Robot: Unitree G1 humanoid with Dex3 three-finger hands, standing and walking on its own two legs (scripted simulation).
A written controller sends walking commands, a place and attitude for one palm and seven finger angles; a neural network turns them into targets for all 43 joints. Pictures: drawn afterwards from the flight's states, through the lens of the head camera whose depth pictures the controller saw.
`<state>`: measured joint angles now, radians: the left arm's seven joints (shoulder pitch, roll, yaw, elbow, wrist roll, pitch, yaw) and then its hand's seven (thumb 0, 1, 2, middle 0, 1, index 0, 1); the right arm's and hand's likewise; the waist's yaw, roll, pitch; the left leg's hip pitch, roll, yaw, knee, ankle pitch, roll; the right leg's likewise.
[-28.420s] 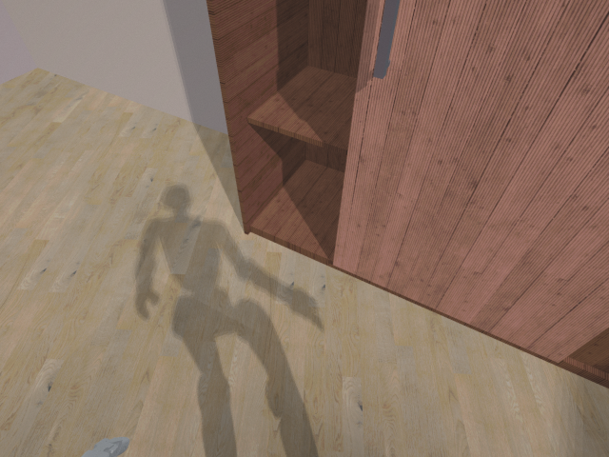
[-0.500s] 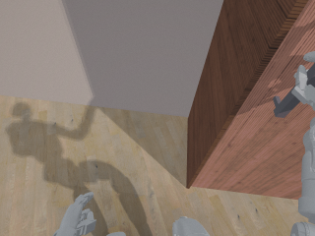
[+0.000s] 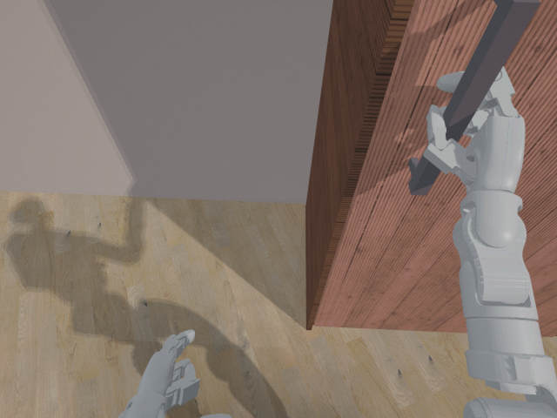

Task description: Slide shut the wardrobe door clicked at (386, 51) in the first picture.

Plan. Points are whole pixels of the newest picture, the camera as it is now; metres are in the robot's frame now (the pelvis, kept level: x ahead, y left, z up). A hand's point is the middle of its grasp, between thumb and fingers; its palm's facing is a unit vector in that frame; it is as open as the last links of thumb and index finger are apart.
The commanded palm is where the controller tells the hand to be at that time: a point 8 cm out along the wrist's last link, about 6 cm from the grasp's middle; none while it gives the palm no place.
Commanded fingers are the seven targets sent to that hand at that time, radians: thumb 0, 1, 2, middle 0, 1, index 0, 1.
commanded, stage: stop walking and hold the door there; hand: right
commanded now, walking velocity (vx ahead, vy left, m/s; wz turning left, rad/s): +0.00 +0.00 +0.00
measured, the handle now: (451, 107) +0.43 -0.18 +0.22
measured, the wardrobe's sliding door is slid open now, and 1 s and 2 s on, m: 0.00 0.00 0.00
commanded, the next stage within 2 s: loosen the grip on the handle in 0.30 s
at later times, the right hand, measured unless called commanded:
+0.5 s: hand (445, 142) +0.39 -0.17 +0.21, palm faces +0.13 +0.98 -0.15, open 6.5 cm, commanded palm +0.36 -0.21 +0.21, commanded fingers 0.00 -0.17 -0.55 0.45 1.40 0.45 1.40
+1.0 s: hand (441, 146) +0.39 -0.16 +0.20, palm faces +0.16 +0.98 -0.13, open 14.5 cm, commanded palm +0.35 -0.21 +0.21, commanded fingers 0.00 0.55 -0.20 0.25 1.15 0.25 1.15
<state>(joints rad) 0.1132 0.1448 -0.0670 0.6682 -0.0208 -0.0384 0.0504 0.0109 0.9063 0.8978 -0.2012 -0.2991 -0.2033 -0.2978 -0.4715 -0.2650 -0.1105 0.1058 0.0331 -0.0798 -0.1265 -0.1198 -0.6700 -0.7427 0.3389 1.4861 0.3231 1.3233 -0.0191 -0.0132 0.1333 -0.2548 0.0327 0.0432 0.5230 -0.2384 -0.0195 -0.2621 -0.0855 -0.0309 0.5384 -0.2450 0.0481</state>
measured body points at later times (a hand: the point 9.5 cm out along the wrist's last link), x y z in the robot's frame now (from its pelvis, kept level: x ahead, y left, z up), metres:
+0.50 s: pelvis -0.01 +0.00 +0.01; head +0.00 -0.01 +0.46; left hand +0.16 +0.23 -0.09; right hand +0.37 -0.22 +0.22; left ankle +0.03 +0.13 -0.73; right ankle +0.03 -0.15 -0.73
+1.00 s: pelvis +0.00 +0.00 +0.00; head +0.01 +0.00 +0.45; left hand +0.11 +0.26 -0.11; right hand +0.37 -0.22 +0.21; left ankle +0.03 +0.13 -0.73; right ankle +0.03 -0.15 -0.73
